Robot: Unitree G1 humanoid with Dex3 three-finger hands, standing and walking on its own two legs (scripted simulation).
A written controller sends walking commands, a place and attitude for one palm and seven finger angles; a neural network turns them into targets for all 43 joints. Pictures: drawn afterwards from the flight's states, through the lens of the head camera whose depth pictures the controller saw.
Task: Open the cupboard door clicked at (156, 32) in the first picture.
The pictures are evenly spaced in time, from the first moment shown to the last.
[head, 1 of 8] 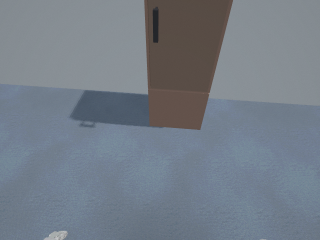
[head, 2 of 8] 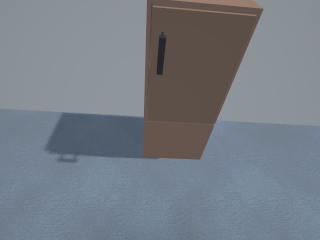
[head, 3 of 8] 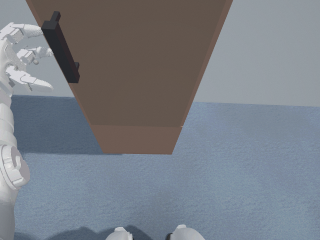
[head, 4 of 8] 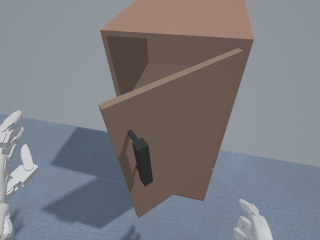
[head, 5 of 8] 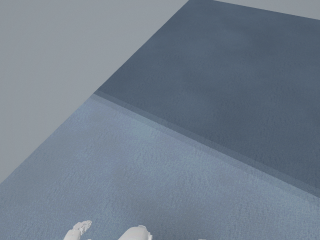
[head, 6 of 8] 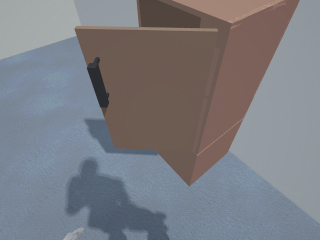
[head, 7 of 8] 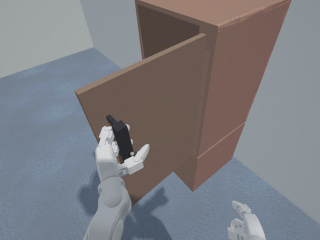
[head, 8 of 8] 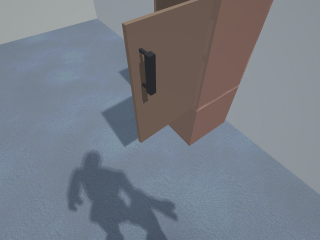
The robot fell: no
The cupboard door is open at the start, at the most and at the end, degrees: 0 94 94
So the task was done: yes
